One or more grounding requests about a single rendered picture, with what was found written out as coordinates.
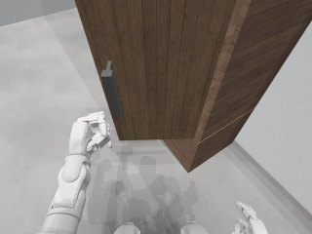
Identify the robot left forearm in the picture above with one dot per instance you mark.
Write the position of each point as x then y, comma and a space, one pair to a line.
68, 204

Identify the left robot thigh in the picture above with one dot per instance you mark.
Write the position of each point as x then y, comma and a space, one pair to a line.
127, 229

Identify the cupboard door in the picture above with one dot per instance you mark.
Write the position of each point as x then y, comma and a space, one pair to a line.
163, 53

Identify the handle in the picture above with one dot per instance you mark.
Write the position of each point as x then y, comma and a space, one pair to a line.
109, 84

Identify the right robot hand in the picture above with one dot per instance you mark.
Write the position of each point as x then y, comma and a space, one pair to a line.
254, 225

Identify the robot right shin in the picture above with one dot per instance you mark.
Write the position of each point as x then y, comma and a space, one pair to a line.
191, 222

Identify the left robot hand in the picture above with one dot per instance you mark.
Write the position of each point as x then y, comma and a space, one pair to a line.
84, 140

